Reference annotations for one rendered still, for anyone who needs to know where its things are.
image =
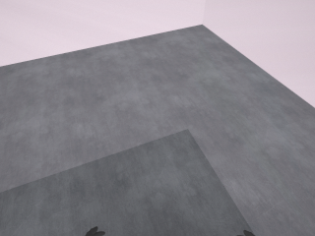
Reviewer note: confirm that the left robot hand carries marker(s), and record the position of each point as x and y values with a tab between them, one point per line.
94	232

